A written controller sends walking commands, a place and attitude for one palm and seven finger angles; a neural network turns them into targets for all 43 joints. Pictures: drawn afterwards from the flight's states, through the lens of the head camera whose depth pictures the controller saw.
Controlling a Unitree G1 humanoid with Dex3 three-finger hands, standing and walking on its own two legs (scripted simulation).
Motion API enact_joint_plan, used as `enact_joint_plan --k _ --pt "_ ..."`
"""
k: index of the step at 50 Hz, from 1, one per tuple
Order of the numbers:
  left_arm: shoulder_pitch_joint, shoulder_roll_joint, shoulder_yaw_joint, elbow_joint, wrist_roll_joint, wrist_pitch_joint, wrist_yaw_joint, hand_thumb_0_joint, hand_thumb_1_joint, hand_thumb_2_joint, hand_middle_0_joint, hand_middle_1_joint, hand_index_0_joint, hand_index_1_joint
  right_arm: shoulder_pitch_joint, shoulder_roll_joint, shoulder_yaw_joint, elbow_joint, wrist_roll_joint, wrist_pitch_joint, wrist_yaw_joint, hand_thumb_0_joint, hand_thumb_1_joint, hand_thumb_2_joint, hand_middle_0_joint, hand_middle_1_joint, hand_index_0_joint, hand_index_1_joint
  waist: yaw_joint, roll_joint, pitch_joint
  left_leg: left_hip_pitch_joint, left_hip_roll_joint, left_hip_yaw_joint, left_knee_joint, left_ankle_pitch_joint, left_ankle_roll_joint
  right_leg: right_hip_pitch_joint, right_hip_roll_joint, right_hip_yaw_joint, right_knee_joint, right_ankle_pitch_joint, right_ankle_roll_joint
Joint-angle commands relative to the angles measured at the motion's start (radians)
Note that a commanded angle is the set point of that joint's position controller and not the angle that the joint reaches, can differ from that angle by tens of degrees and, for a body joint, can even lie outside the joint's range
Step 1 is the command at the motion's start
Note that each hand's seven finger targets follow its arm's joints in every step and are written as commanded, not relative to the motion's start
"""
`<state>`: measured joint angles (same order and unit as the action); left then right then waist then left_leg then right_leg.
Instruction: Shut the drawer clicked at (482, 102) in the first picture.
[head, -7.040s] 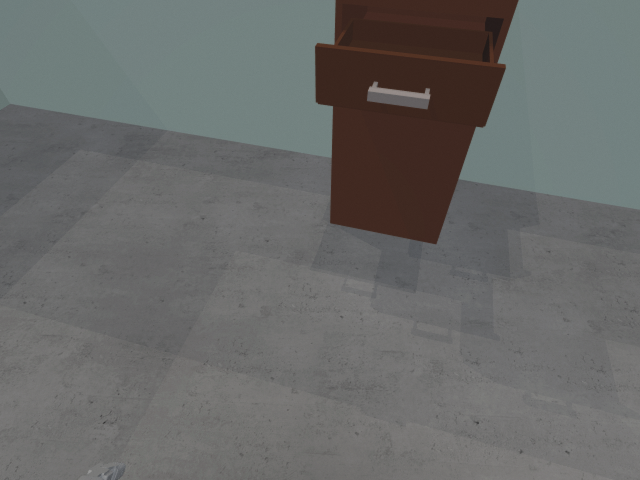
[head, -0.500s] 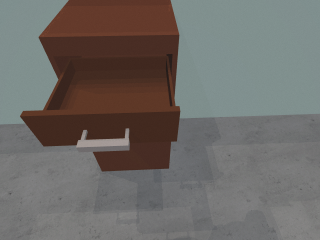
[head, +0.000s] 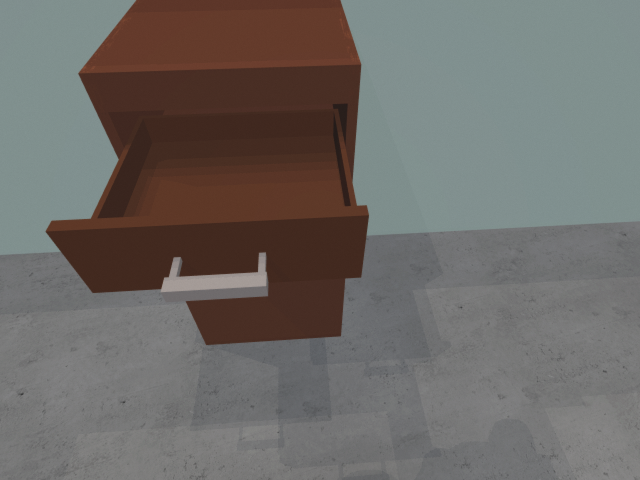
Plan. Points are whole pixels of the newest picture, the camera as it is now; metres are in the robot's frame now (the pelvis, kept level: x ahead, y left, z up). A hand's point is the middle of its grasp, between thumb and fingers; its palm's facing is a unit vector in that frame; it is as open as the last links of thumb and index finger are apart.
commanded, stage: look again from close up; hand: left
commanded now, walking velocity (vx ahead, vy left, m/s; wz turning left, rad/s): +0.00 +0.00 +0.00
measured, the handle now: (218, 274) +0.37 +0.16 +0.04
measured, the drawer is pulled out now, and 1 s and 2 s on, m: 0.29 0.29 0.29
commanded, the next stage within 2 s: shuffle to correct the standing spot in 0.30 s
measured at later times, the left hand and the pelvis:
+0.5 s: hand out of the picture +0.03 +0.18 -0.17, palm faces -0.01 -0.98 -0.18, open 7.4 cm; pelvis +0.03 +0.01 +0.01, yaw -1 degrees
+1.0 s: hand out of the picture +0.01 +0.13 -0.19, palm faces +0.08 -0.99 -0.13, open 7.3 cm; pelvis +0.08 -0.03 -0.01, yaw +2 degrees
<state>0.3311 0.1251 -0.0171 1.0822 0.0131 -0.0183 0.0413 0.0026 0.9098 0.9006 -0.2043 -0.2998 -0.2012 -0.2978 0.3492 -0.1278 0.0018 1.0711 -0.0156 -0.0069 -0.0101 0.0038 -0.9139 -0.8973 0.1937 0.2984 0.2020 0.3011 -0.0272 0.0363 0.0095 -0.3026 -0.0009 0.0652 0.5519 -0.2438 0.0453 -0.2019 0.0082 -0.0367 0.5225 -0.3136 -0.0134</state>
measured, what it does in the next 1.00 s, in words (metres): shifts its weight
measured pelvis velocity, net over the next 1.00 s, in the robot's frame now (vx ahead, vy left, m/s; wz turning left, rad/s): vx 0.08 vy -0.03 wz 0.04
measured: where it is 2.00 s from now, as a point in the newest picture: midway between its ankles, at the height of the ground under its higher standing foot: outside the picture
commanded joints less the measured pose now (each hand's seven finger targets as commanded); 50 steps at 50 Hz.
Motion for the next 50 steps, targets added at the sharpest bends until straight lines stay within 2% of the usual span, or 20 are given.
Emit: enact_joint_plan --k 1,10,19,21,24,27,32,35,37,39,40,41,42,43,45,46,47,48,49,50 --pt "0.051 0.092 0.021 -0.056 0.001 -0.011 0.006 0.0 0.9 0.9 -0.2 -0.3 -0.2 -0.3 0.023 -0.11 -0.012 -0.049 -0.001 -0.023 -0.009 0.0 -0.9 -0.9 0.2 0.3 0.2 0.3 0.024 -0.038 0.1 -0.029 0.099 -0.169 -0.191 -0.067 0.011 -0.061 -0.072 0.093 -0.09 -0.008 -0.045" --pt "0.03 0.12 0.021 -0.055 -0.001 -0.009 0.005 0.0 0.9 0.9 -0.2 -0.3 -0.2 -0.3 -0.017 -0.14 -0.009 -0.021 0.002 -0.032 -0.011 0.0 -0.9 -0.9 0.2 0.3 0.2 0.3 0.026 -0.061 0.049 0.085 0.1 -0.14 -0.197 0.092 0.013 -0.025 -0.092 0.096 -0.105 0.101 -0.025" --pt "0.025 0.138 0.022 -0.037 0.0 -0.006 0.004 0.0 0.9 0.9 -0.2 -0.3 -0.2 -0.3 -0.058 -0.153 -0.009 -0.004 0.005 -0.036 -0.016 0.0 -0.9 -0.9 0.2 0.3 0.2 0.3 0.028 -0.038 0.008 0.166 0.101 -0.114 -0.17 0.257 0.009 0.002 -0.104 0.097 -0.116 0.197 -0.012" --pt "0.028 0.134 0.02 -0.027 -0.001 -0.005 0.004 0.0 0.9 0.9 -0.2 -0.3 -0.2 -0.3 -0.06 -0.148 -0.006 0.006 0.005 -0.034 -0.017 0.0 -0.9 -0.9 0.2 0.3 0.2 0.3 0.025 -0.035 0.0 0.174 0.105 -0.113 -0.17 0.243 0.008 0.012 -0.103 0.088 -0.121 0.179 -0.007" --pt "0.035 0.122 0.02 -0.016 0.006 0.004 -0.001 0.0 0.9 0.9 -0.2 -0.3 -0.2 -0.3 -0.069 -0.154 -0.012 0.012 0.002 -0.024 -0.016 0.0 -0.9 -0.9 0.2 0.3 0.2 0.3 0.023 -0.023 0.051 0.137 0.121 -0.151 -0.205 0.061 0.023 -0.021 -0.089 0.046 -0.101 0.042 -0.006" --pt "0.04 0.118 0.022 -0.02 0.014 0.011 -0.008 0.0 0.9 0.9 -0.2 -0.3 -0.2 -0.3 -0.061 -0.175 -0.026 0.007 -0.002 -0.016 -0.018 0.0 -0.9 -0.9 0.2 0.3 0.2 0.3 0.018 0.017 0.081 0.122 0.165 -0.232 -0.263 -0.07 0.052 -0.074 -0.067 -0.003 -0.043 -0.034 -0.005" --pt "0.061 0.116 0.031 -0.028 0.016 0.011 -0.013 0.0 0.9 0.9 -0.2 -0.3 -0.2 -0.3 -0.033 -0.186 -0.042 -0.003 -0.004 -0.016 -0.03 0.0 -0.9 -0.9 0.2 0.3 0.2 0.3 0.02 0.039 0.037 0.158 0.203 -0.299 -0.208 0.093 0.101 -0.107 -0.061 -0.023 -0.001 -0.036 -0.011" --pt "0.083 0.117 0.042 -0.031 0.015 0.011 -0.014 0.0 0.9 0.9 -0.2 -0.3 -0.2 -0.3 -0.038 -0.176 -0.044 -0.012 -0.005 -0.018 -0.034 0.0 -0.9 -0.9 0.2 0.3 0.2 0.3 0.029 -0.005 0.016 0.086 0.175 -0.247 -0.123 0.196 0.088 -0.017 -0.072 -0.011 -0.04 0.043 -0.02" --pt "0.125 0.13 0.05 -0.024 0.014 0.009 -0.012 0.0 0.9 0.9 -0.2 -0.3 -0.2 -0.3 -0.062 -0.153 -0.04 -0.021 -0.004 -0.02 -0.033 0.0 -0.9 -0.9 0.2 0.3 0.2 0.3 0.046 -0.097 -0.003 -0.013 0.106 -0.129 -0.008 0.185 0.049 0.099 -0.116 0.039 -0.088 0.16 -0.043" --pt "0.179 0.163 0.062 -0.015 0.017 0.01 -0.006 0.0 0.9 0.9 -0.2 -0.3 -0.2 -0.3 -0.099 -0.102 -0.031 -0.044 -0.003 -0.021 -0.03 0.0 -0.9 -0.9 0.2 0.3 0.2 0.3 0.067 -0.256 0.018 -0.169 0.01 0.012 0.162 -0.038 0.006 0.207 -0.228 0.141 -0.137 0.445 -0.104" --pt "0.199 0.153 0.06 -0.012 0.017 0.009 -0.004 0.0 0.9 0.9 -0.2 -0.3 -0.2 -0.3 -0.146 -0.095 -0.03 -0.058 -0.007 -0.017 -0.03 0.0 -0.9 -0.9 0.2 0.3 0.2 0.3 0.084 -0.271 0.066 -0.236 0.005 0.027 0.255 -0.244 -0.001 0.21 -0.266 0.176 -0.141 0.604 -0.157" --pt "0.213 0.142 0.057 -0.007 0.023 0.008 -0.001 0.0 0.9 0.9 -0.2 -0.3 -0.2 -0.3 -0.169 -0.085 -0.032 -0.067 -0.006 -0.017 -0.029 0.0 -0.9 -0.9 0.2 0.3 0.2 0.3 0.088 -0.212 0.081 -0.267 0.014 0.024 0.309 -0.303 -0.001 0.216 -0.284 0.183 -0.127 0.711 -0.199" --pt "0.205 0.142 0.057 -0.007 0.027 0.009 0.001 0.0 0.9 0.9 -0.2 -0.3 -0.2 -0.3 -0.171 -0.077 -0.032 -0.068 -0.003 -0.017 -0.028 0.0 -0.9 -0.9 0.2 0.3 0.2 0.3 0.077 -0.174 0.075 -0.266 0.024 0.025 0.298 -0.311 -0.001 0.228 -0.277 0.164 -0.102 0.759 -0.217" --pt "0.194 0.141 0.057 -0.012 0.024 0.011 0.002 0.0 0.9 0.9 -0.2 -0.3 -0.2 -0.3 -0.164 -0.069 -0.031 -0.066 -0.002 -0.017 -0.027 0.0 -0.9 -0.9 0.2 0.3 0.2 0.3 0.068 -0.136 0.056 -0.231 0.024 0.036 0.236 -0.272 -0.002 0.231 -0.256 0.138 -0.071 0.779 -0.211" --pt "0.12 0.144 0.051 -0.027 0.013 0.018 -0.001 0.0 0.9 0.9 -0.2 -0.3 -0.2 -0.3 -0.052 -0.066 -0.03 -0.021 -0.008 -0.018 -0.031 0.0 -0.9 -0.9 0.2 0.3 0.2 0.3 -0.01 -0.127 0.023 0.029 0.012 0.061 -0.004 -0.048 0.001 0.089 -0.173 0.043 0.056 0.721 -0.139" --pt "0.101 0.133 0.049 -0.038 0.008 0.02 -0.006 0.0 0.9 0.9 -0.2 -0.3 -0.2 -0.3 0.057 -0.116 -0.042 0.016 -0.014 -0.022 -0.038 0.0 -0.9 -0.9 0.2 0.3 0.2 0.3 -0.055 -0.061 -0.027 0.233 0.107 -0.064 -0.084 0.196 0.047 -0.061 -0.112 -0.003 0.22 0.558 -0.077" --pt "0.121 0.093 0.046 -0.058 0.003 0.018 -0.011 0.0 0.9 0.9 -0.2 -0.3 -0.2 -0.3 0.136 -0.215 -0.061 0.032 -0.023 -0.022 -0.048 0.0 -0.9 -0.9 0.2 0.3 0.2 0.3 -0.063 0.173 -0.079 0.371 0.359 -0.378 -0.152 0.444 0.173 -0.255 -0.02 -0.07 0.454 0.039 -0.014" --pt "0.063 0.126 0.049 -0.093 0.012 0.018 -0.007 0.0 0.9 0.9 -0.2 -0.3 -0.2 -0.3 0.18 -0.249 -0.062 0.03 -0.018 -0.016 -0.048 0.0 -0.9 -0.9 0.2 0.3 0.2 0.3 -0.083 0.193 -0.054 0.348 0.474 -0.505 -0.208 0.517 0.248 -0.338 -0.003 0.003 0.622 -0.303 -0.021" --pt "-0.005 0.133 0.059 -0.101 0.018 0.027 -0.004 0.0 0.9 0.9 -0.2 -0.3 -0.2 -0.3 0.143 -0.229 -0.059 0.026 -0.017 -0.013 -0.052 0.0 -0.9 -0.9 0.2 0.3 0.2 0.3 -0.073 0.13 0.036 0.251 0.472 -0.486 -0.218 0.495 0.252 -0.39 -0.041 0.06 0.68 -0.276 -0.023" --pt "-0.018 0.113 0.06 -0.104 0.019 0.029 -0.009 0.0 0.9 0.9 -0.2 -0.3 -0.2 -0.3 0.065 -0.192 -0.048 0.002 -0.016 -0.015 -0.051 0.0 -0.9 -0.9 0.2 0.3 0.2 0.3 -0.032 0.084 0.11 0.146 0.43 -0.414 -0.229 0.472 0.224 -0.384 -0.069 0.071 0.665 -0.237 -0.013"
